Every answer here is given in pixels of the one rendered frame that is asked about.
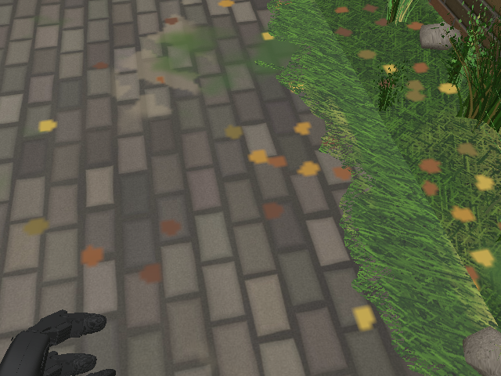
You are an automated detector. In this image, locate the left robot hand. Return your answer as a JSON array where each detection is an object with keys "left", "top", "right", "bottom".
[{"left": 0, "top": 309, "right": 116, "bottom": 376}]

